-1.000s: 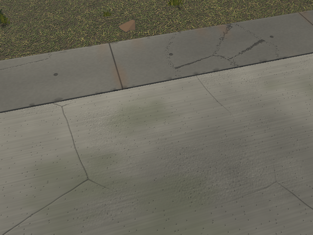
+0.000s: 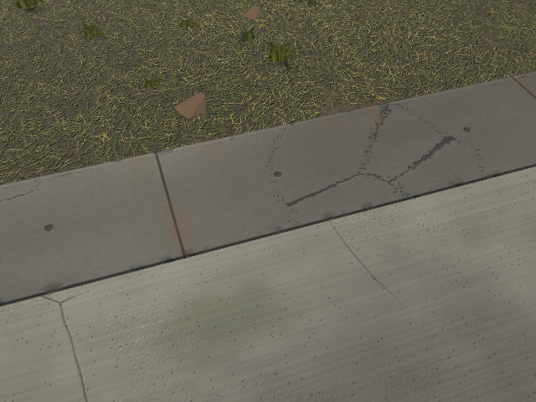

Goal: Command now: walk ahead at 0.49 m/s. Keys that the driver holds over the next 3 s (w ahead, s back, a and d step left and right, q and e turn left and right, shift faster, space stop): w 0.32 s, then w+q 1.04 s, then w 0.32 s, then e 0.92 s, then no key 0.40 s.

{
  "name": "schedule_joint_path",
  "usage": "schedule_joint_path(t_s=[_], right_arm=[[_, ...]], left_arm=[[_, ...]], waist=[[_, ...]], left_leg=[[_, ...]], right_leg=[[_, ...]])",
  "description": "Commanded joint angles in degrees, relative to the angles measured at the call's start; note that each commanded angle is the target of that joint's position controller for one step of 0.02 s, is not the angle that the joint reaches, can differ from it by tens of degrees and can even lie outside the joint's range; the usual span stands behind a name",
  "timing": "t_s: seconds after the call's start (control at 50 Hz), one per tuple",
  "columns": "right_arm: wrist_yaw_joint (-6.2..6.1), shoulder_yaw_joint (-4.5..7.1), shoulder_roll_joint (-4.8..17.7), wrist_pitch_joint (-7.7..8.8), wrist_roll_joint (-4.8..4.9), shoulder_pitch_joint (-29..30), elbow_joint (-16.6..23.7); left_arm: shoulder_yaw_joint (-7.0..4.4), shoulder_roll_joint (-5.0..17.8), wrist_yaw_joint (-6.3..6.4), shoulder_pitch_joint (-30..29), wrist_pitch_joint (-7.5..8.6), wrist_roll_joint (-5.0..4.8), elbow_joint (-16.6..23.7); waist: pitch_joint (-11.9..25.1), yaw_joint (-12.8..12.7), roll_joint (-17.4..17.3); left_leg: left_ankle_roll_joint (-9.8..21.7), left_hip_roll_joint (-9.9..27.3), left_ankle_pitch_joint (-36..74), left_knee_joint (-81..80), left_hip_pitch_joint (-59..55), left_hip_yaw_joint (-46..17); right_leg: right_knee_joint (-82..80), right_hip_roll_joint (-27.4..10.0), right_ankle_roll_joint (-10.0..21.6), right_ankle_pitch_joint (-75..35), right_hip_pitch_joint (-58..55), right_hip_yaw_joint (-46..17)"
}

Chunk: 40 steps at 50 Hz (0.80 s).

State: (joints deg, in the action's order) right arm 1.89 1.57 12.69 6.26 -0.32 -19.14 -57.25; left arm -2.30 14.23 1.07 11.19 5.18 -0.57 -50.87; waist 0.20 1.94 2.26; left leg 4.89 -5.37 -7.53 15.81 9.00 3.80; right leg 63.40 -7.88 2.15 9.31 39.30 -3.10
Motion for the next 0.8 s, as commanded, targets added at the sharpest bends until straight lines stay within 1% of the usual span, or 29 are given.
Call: schedule_joint_path(t_s=[0.02, 0.06, 0.1, 0.16, 0.2, 0.22, 0.24, 0.26, 0.28, 0.3, 0.32, 0.34, 0.36, 0.38, 0.4, 0.42, 0.44, 0.46, 0.48, 0.52, 0.58, 0.62, 0.66, 0.72, 0.76, 0.78, 0.8], right_arm=[[-1.22, 1.29, 8.0, 0.79, 0.2, 1.9, 3.2], [-1.72, 1.36, 8.6, 0.39, 0.61, -0.4, 2.9], [-1.91, 1.52, 9.3, 0.12, 1.06, -2.6, 2.2], [-1.98, 1.69, 9.6, -0.59, 1.43, -5.5, 0.9], [-2.13, 1.91, 9.8, -1.19, 1.45, -6.3, 0.4], [-2.21, 2.1, 10.2, -1.47, 1.49, -6.1, 0.4], [-2.25, 2.29, 10.6, -1.77, 1.51, -5.4, 0.5], [-2.26, 2.34, 11.0, -2.05, 1.43, -4.0, 0.8], [-2.21, 1.89, 9.8, -2.34, 1.02, -3.2, 1.2], [-2.19, 0.79, 7.6, -2.2, 0.05, -2.9, 2.9], [-1.49, -1.49, -0.4, -0.73, 0.36, -9.9, 3.3], [-1.33, -0.3, 5.2, 0.7, 2.0, -8.1, 2.2], [-1.3, 0.85, 9.3, 1.4, 3.41, -2.4, 3.9], [-1.74, 1.02, 9.3, 1.3, 3.31, 0.7, 4.7], [-2.16, 1.38, 8.5, 0.7, 2.49, 2.2, 4.8], [-2.26, 1.71, 7.6, -0.28, 2.2, 1.1, 4.7], [-2.21, 1.69, 6.1, -1.17, 2.23, -0.1, 4.3], [-2.17, 1.68, 4.8, -1.88, 2.38, -1.1, 4.0], [-2.2, 1.77, 4.4, -2.37, 2.4, -0.7, 4.3], [-2.24, 2.11, 4.4, -2.9, 2.15, 2.2, 5.7], [-1.87, 2.42, 4.3, -2.83, 1.77, 6.7, 7.6], [-1.28, 2.28, 3.8, -2.68, 1.52, 10.2, 8.9], [-0.61, 1.91, 3.0, -2.65, 1.28, 14.4, 10.7], [0.45, 1.58, 2.4, -2.63, 1.39, 19.3, 13.6], [1.25, 1.58, 2.4, -2.66, 1.6, 21.3, 15.5], [1.62, 1.77, 2.7, -2.68, 1.7, 21.1, 16.2], [1.87, 2.17, 3.4, -2.76, 1.73, 20.2, 16.7]], left_arm=[[-0.73, 2.5, 0.16, 0.9, 0.07, 0.54, 2.5], [-0.55, 1.9, -0.19, -3.9, 0.45, 0.28, 3.9], [-0.32, 1.6, -0.66, -8.0, 0.61, -0.08, 4.8], [-0.06, 1.8, -1.7, -12.8, 0.85, -0.59, 6.6], [-0.09, 2.4, -2.5, -14.3, 1.27, -0.71, 7.8], [-0.24, 3.0, -2.81, -13.9, 1.52, -0.72, 8.0], [-0.55, 3.8, -3.0, -12.2, 1.76, -0.71, 7.9], [-1.27, 5.1, -3.0, -8.1, 1.96, -0.64, 6.9], [-2.75, 7.7, -2.73, 1.1, 2.07, -0.59, 4.1], [-4.22, 12.6, -2.23, 13.0, 2.08, 0.02, 1.6], [-5.32, 17.5, -2.49, 17.9, 1.63, 0.49, 0.0], [-3.69, 11.0, -2.47, 17.3, 1.72, 0.45, 0.4], [-2.74, 8.2, -2.24, 11.8, 1.89, 0.4, 1.5], [-2.04, 6.5, -2.23, 6.4, 1.92, 0.52, 2.7], [-1.56, 4.7, -2.48, 3.4, 2.04, 0.6, 2.9], [-1.16, 3.4, -2.63, 2.2, 2.31, 1.03, 2.5], [-1.11, 2.8, -2.76, 2.5, 2.47, 1.26, 1.8], [-1.3, 3.3, -2.65, 3.2, 2.62, 1.35, 1.0], [-1.58, 4.2, -2.46, 3.8, 2.76, 1.44, 0.4], [-2.0, 5.3, -1.8, 4.7, 2.74, 1.69, -0.4], [-2.08, 5.7, -0.86, 5.3, 2.34, 1.74, -1.0], [-2.1, 6.3, -0.36, 5.6, 2.14, 1.55, -1.2], [-2.24, 6.9, 0.1, 7.6, 1.8, 1.24, -1.9], [-2.52, 7.4, 0.38, 10.6, 0.74, 0.74, -3.2], [-2.81, 8.1, 0.47, 11.0, -0.13, 0.4, -3.4], [-2.97, 8.7, 0.56, 10.1, -0.49, 0.25, -3.1], [-3.2, 9.6, 0.72, 9.1, -0.78, 0.13, -2.6]], waist=[[-3.3, -2.3, -4.0], [-3.3, -0.6, -4.2], [-3.7, 1.0, -4.5], [-5.0, 2.7, -4.9], [-5.3, 2.6, -5.2], [-5.0, 1.9, -5.6], [-4.1, 0.6, -6.3], [-1.8, -2.0, -6.8], [3.7, -6.2, -6.0], [13.0, -10.4, -0.7], [20.3, -7.3, 15.6], [20.5, -8.8, 10.9], [11.9, -8.0, 7.2], [8.2, -6.0, 2.1], [4.6, -4.5, 0.2], [3.3, -2.6, 1.6], [2.4, -1.9, 2.2], [1.7, -1.2, 2.2], [0.6, -0.9, 1.7], [-0.8, -1.1, 0.8], [-2.2, -1.8, 0.7], [-3.2, -2.8, 0.7], [-4.6, -4.4, 0.1], [-6.2, -6.1, -0.4], [-6.6, -6.1, 0.0], [-6.1, -5.2, 0.5], [-4.6, -4.1, 1.7]], left_leg=[[9.5, 16.2, 5.0, -10.8, 4.9, -11.6], [8.2, 15.5, 5.7, -10.5, 2.5, -10.2], [7.4, 15.5, 5.0, -10.1, 0.1, -9.2], [7.1, 17.4, 4.1, -7.9, -5.4, -9.5], [6.6, 19.2, 4.8, -5.6, -9.2, -10.3], [6.2, 20.0, 6.2, -4.1, -10.5, -10.7], [5.6, 20.3, 9.9, -2.1, -11.2, -10.7], [4.7, 19.3, 18.8, 2.7, -10.9, -9.7], [3.3, 16.1, 27.0, 13.3, -8.7, -7.0], [1.0, 12.3, 18.1, 31.6, 2.5, -3.6], [-2.9, 1.6, -15.6, 52.1, 26.7, -2.5], [-1.8, 3.3, -23.7, 60.7, 33.6, -11.7], [-0.6, 6.1, -19.2, 62.1, 36.8, -12.0], [-0.7, 9.2, -13.7, 59.7, 34.2, -10.6], [-1.0, 10.9, -10.3, 55.9, 32.0, -10.2], [-1.1, 12.4, -7.8, 53.3, 28.6, -10.7], [-1.2, 12.6, -6.5, 52.1, 26.4, -10.6], [-1.4, 12.4, -5.7, 51.6, 26.2, -10.4], [-1.5, 12.4, -4.3, 50.8, 27.3, -10.8], [-2.1, 12.2, -0.1, 47.6, 31.3, -11.9], [-2.6, 11.4, 7.6, 39.1, 34.0, -11.8], [-2.5, 11.1, 12.2, 32.7, 33.0, -9.5], [-2.2, 11.0, 13.8, 28.2, 33.4, -7.0], [-1.2, 10.8, 11.3, 24.0, 36.3, -4.6], [-0.3, 10.2, 6.9, 22.4, 36.5, -2.4], [0.5, 9.2, 4.3, 21.6, 34.2, -0.9], [1.5, 7.4, 1.5, 21.4, 30.3, 1.2]], right_leg=[[-9.1, -1.8, -1.2, -9.5, 1.3, -0.2], [-17.9, -0.5, -1.3, -14.2, 0.5, 0.9], [-24.1, 1.0, -1.7, -16.0, -1.1, 2.2], [-29.4, 2.0, -1.5, -13.8, -0.6, 2.5], [-32.0, 2.5, -0.2, -9.8, -0.6, 2.4], [-33.2, 3.0, 0.6, -7.5, -2.1, 2.6], [-34.2, 3.8, 1.4, -5.3, -5.3, 3.2], [-35.4, 5.6, 2.5, -4.1, -11.7, 4.7], [-36.1, 7.3, 4.1, -4.2, -23.6, 5.8], [-34.9, -2.1, 8.2, -5.5, -41.9, -4.6], [-41.1, -14.9, 17.5, 3.9, -62.5, -31.7], [-45.7, -15.5, 16.7, 8.2, -62.1, -38.1], [-46.1, -13.9, 13.4, 4.3, -54.4, -28.4], [-47.4, -11.8, 11.6, -1.6, -46.1, -20.2], [-49.7, -9.5, 10.3, -4.9, -39.5, -14.6], [-51.6, -7.8, 9.1, -6.2, -35.5, -10.3], [-53.1, -6.6, 8.7, -8.0, -33.1, -7.6], [-54.1, -6.3, 9.0, -10.6, -31.8, -5.0], [-54.8, -6.3, 9.0, -13.0, -31.0, -2.8], [-55.6, -6.4, 8.9, -16.0, -31.8, 0.5], [-56.5, -5.9, 7.9, -16.2, -33.2, 4.9], [-57.1, -5.2, 6.9, -15.6, -33.6, 8.0], [-57.3, -6.0, 6.5, -15.7, -35.9, 9.8], [-54.9, -7.9, 6.2, -18.5, -42.7, 11.7], [-52.1, -9.1, 5.8, -23.1, -46.2, 12.9], [-49.9, -9.2, 5.3, -29.3, -46.6, 13.9], [-46.7, -9.2, 4.7, -38.8, -46.7, 14.9]])
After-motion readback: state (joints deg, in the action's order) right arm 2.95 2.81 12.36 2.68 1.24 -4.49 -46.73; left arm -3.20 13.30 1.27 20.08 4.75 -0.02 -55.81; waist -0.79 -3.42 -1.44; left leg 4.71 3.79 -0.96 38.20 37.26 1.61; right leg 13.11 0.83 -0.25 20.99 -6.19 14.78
